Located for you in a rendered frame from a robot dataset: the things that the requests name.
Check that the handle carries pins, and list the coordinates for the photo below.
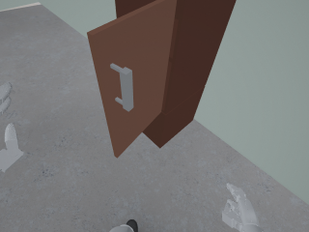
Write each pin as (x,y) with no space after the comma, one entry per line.
(126,81)

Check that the right robot hand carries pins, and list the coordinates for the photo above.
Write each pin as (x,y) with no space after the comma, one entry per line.
(243,213)

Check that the left robot hand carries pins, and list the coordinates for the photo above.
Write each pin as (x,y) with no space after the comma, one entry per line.
(9,156)

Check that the left robot foot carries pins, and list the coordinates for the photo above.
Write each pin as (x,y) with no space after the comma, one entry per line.
(133,224)

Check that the cupboard door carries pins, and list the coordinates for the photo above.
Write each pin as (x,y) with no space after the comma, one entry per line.
(141,42)

